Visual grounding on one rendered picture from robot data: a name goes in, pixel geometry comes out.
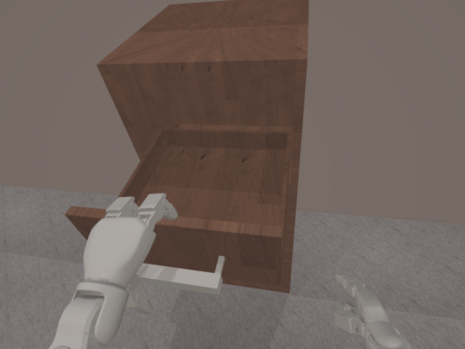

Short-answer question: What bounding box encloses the drawer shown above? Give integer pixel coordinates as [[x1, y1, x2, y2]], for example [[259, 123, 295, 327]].
[[65, 128, 291, 286]]

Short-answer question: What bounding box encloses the robot right forearm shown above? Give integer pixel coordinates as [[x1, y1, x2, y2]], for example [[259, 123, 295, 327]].
[[365, 321, 411, 349]]

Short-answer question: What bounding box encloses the robot left hand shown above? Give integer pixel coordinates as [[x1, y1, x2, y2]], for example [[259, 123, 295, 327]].
[[84, 193, 178, 314]]

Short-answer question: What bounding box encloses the robot right hand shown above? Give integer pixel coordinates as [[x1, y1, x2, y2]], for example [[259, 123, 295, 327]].
[[333, 273, 389, 339]]

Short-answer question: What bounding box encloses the handle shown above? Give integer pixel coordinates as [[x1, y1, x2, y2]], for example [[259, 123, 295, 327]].
[[135, 256, 225, 295]]

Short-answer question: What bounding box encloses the cabinet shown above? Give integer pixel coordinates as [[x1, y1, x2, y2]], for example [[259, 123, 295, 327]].
[[97, 0, 309, 293]]

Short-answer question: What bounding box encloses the robot left forearm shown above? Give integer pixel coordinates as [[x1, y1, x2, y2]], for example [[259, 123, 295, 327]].
[[49, 280, 129, 349]]

